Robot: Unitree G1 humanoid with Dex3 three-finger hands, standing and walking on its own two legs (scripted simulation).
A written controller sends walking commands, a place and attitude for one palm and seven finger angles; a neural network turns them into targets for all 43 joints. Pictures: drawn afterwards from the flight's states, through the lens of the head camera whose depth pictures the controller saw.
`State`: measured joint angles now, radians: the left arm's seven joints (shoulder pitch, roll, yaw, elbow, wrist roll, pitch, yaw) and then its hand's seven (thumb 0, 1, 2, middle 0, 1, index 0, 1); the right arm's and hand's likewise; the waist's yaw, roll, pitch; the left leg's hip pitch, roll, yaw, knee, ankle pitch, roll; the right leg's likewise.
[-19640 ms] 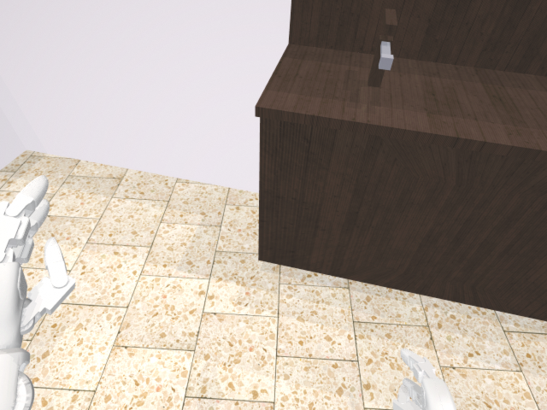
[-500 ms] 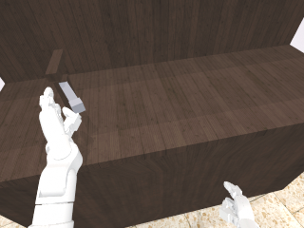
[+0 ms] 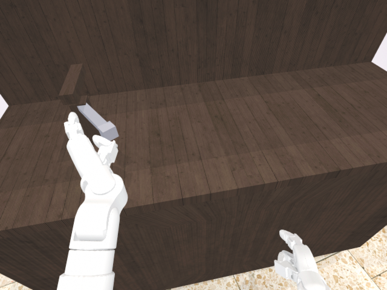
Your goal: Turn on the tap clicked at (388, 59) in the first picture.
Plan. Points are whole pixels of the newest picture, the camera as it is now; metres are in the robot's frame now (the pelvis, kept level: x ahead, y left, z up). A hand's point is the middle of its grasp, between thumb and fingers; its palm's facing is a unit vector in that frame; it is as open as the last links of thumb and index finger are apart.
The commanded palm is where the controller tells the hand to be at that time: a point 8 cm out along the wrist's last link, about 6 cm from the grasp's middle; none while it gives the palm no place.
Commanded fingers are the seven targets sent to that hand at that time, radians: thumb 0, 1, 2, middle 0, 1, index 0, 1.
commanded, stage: push the lever round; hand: left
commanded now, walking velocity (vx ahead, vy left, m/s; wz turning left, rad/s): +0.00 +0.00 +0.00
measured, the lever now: (108, 131) +0.36 +0.23 +0.16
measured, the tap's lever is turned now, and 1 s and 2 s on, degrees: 32 65 81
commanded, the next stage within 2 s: lift the hand up off the lever in 1.34 s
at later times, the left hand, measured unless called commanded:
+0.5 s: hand (135, 136) +0.36 +0.17 +0.16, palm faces +0.75 -0.65 -0.07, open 7.6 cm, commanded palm +0.31 +0.19 +0.16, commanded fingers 0.00 0.90 0.90 -0.15 -0.15 -0.15 -0.15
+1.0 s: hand (147, 123) +0.40 +0.16 +0.16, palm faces +0.78 -0.62 -0.10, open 7.7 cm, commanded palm +0.34 +0.18 +0.16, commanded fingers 0.00 0.90 0.90 -0.15 -0.15 -0.15 -0.15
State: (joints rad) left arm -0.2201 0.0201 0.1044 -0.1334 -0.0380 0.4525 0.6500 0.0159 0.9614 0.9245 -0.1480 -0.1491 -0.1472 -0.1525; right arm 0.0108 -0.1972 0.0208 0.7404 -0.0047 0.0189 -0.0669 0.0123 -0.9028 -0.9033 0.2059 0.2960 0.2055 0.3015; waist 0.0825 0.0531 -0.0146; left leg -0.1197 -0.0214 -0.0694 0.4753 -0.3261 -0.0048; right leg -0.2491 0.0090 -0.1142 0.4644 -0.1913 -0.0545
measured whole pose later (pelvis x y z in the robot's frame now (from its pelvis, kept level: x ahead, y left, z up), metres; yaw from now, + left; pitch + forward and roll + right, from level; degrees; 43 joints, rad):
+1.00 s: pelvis +0.00 -0.02 +0.00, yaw -1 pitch +2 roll +0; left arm -0.62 -0.06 0.18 0.37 0.04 0.38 0.91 0.00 0.92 0.93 -0.15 -0.15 -0.13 -0.15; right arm 0.03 -0.18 -0.02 0.81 -0.03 0.05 -0.01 0.01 -0.90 -0.90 0.20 0.30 0.20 0.30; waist 0.05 0.04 -0.07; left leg -0.21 0.00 -0.06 0.49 -0.32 -0.02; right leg -0.34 0.03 -0.11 0.47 -0.18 -0.08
